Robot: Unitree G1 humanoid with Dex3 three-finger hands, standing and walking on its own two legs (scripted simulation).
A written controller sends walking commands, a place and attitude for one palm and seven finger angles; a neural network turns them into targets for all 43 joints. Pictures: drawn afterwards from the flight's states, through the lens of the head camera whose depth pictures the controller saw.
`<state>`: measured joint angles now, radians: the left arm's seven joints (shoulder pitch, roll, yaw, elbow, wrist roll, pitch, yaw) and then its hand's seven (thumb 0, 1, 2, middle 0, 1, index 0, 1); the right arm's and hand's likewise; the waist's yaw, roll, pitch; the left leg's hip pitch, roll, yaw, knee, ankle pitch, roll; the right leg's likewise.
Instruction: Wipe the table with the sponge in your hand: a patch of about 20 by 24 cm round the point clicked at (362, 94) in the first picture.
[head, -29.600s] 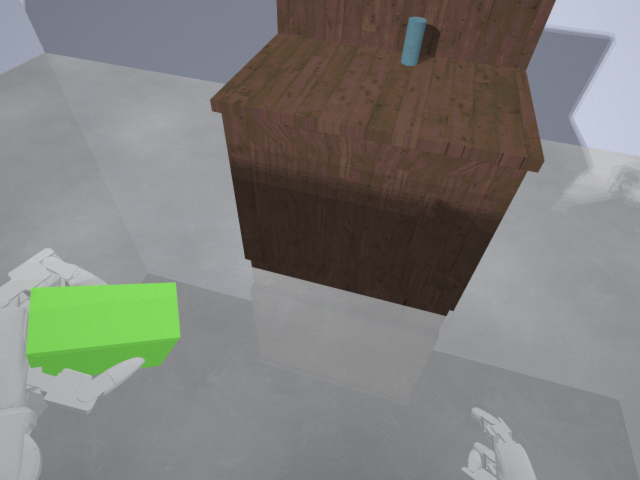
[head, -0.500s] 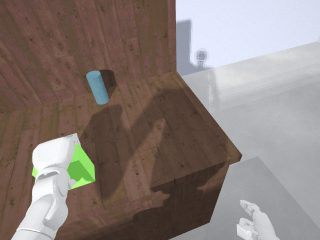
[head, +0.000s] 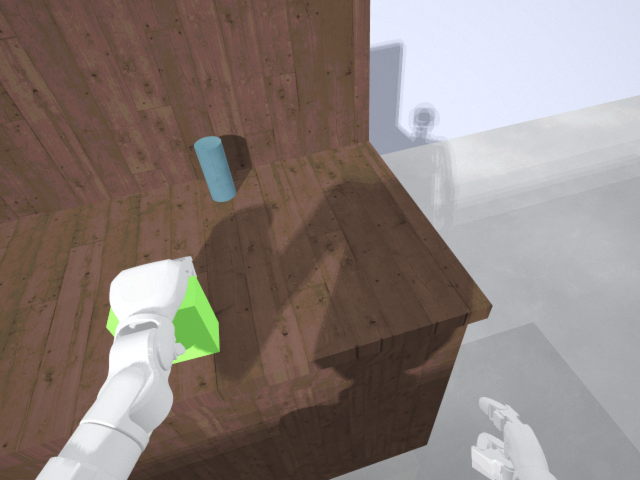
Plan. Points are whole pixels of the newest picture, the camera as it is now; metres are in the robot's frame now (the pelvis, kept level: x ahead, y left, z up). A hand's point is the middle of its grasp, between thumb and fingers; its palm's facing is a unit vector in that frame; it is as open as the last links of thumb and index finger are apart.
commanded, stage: slide across to the third lane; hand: left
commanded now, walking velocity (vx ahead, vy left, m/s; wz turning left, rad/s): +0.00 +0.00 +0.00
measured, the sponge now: (173, 331) +0.29 +0.26 +0.02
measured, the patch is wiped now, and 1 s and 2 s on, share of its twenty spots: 0.70 0.70 0.80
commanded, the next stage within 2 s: wipe forward along the third lane in 0.68 s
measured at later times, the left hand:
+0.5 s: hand (195, 303) +0.31 +0.23 +0.06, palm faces -0.02 -0.03 -1.00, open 9.8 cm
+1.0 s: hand (197, 300) +0.32 +0.23 +0.06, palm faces -0.05 -0.05 -1.00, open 9.8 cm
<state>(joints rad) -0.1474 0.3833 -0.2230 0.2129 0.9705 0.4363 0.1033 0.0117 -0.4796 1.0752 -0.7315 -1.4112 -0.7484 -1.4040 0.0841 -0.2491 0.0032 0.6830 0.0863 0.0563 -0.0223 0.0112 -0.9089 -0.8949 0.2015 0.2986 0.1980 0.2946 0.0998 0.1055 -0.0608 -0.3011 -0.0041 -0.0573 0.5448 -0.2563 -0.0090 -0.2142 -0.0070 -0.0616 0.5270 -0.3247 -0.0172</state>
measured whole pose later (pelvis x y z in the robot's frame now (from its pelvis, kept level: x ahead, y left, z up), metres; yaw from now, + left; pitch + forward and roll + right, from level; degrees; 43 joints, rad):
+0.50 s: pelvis -0.01 -0.01 +0.00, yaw +0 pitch +1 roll +0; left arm -0.30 0.34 -0.27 0.40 0.96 0.46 0.13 0.00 -0.48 1.08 -0.74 -1.41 -0.76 -1.39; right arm 0.10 -0.26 0.00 0.71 0.09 0.08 -0.02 0.01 -0.91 -0.89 0.20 0.30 0.20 0.29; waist 0.08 0.10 -0.07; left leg -0.32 0.01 -0.06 0.54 -0.24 -0.02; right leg -0.25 0.01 -0.06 0.55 -0.32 -0.04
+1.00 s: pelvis -0.01 -0.01 +0.00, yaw +0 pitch +1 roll +0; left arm -0.34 0.33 -0.25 0.45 0.96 0.43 0.10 0.00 -0.51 1.09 -0.77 -1.38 -0.79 -1.35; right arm 0.08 -0.25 0.01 0.71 0.09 0.09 -0.04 0.01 -0.91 -0.89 0.20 0.30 0.20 0.29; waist 0.09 0.09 -0.08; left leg -0.33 0.01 -0.06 0.54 -0.24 -0.02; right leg -0.26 0.01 -0.06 0.55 -0.32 -0.04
